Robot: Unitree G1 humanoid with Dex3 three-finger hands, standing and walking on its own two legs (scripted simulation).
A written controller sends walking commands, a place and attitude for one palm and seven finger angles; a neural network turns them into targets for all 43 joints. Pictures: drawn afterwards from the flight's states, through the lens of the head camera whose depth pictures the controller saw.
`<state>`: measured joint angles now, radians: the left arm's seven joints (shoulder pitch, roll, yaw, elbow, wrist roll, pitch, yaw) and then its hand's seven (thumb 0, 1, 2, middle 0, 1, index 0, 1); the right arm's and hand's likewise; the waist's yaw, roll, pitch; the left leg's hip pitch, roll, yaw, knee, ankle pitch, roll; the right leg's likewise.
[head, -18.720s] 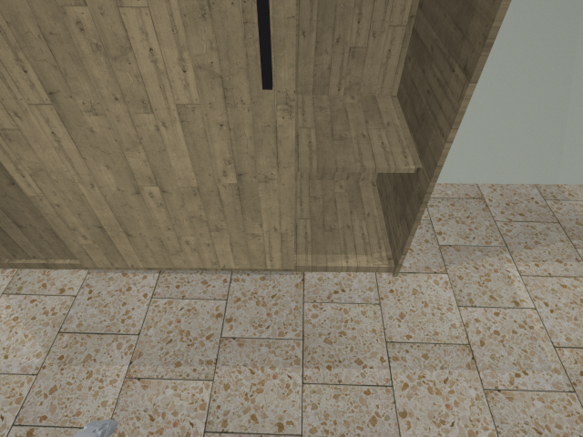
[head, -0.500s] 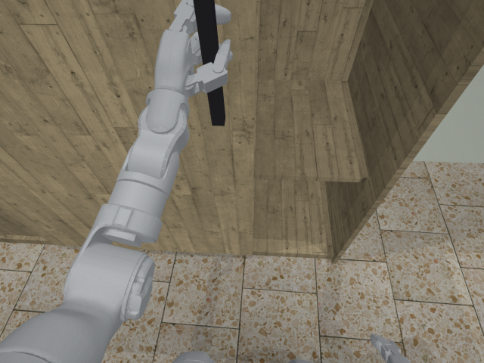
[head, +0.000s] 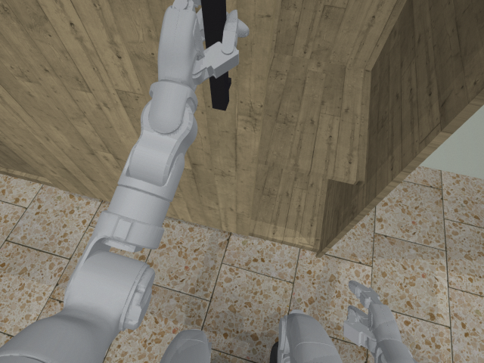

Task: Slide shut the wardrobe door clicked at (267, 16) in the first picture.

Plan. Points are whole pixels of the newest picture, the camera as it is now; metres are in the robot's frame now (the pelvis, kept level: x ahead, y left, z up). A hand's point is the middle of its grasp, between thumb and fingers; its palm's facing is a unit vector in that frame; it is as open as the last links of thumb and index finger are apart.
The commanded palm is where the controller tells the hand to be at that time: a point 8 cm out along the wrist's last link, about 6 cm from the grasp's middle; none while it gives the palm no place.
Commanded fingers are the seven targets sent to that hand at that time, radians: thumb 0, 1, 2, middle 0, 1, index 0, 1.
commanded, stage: step sideways, sliding the door along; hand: left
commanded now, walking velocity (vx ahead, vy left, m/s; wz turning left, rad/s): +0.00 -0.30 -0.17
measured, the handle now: out of the picture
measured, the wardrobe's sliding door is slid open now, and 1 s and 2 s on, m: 0.29 0.00 0.00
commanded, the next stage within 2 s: stop walking and hold the door there in 1.38 s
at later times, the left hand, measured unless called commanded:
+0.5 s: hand (336, 68) +0.44 -0.05 +0.21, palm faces +0.14 -0.98 -0.11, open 6.5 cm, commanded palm +0.41 -0.06 +0.22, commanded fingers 0.00 0.90 0.90 -0.45 -1.40 -0.45 -1.40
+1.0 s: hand out of the picture +0.41 -0.21 +0.21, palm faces +0.05 -1.00 -0.06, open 6.8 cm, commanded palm +0.39 -0.22 +0.21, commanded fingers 0.00 0.90 0.90 -0.45 -1.40 -0.45 -1.40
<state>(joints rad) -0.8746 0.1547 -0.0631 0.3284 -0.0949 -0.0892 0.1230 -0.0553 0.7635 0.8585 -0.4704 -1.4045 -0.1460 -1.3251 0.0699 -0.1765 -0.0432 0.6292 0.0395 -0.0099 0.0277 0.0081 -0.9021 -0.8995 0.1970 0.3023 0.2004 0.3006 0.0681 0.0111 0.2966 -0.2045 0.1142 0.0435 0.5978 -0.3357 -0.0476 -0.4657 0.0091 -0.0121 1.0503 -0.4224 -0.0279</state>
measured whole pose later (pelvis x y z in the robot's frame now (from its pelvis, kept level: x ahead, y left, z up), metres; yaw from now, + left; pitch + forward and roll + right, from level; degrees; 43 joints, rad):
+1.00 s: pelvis +0.04 -0.29 +0.00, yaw +2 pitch +0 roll +3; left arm -0.46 0.10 -0.05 -0.09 -0.05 -0.08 0.18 -0.02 0.78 0.82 -0.40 -1.41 -0.11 -1.16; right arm 0.01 -0.17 -0.03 0.59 0.04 -0.04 0.02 0.01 -0.90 -0.90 0.20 0.30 0.20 0.30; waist 0.03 0.02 0.20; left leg -0.23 0.14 0.14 0.56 -0.19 -0.01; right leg -0.34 0.06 -0.07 0.61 -0.24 -0.12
